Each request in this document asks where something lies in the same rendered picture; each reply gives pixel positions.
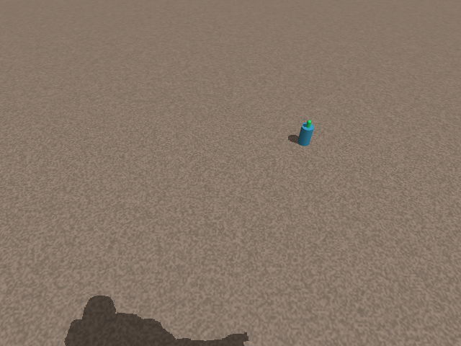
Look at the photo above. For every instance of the bottle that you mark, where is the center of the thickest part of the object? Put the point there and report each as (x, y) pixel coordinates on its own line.
(305, 133)

